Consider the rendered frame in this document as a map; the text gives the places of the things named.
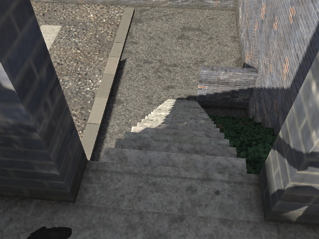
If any left robot hand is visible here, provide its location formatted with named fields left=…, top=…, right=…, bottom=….
left=27, top=227, right=72, bottom=239

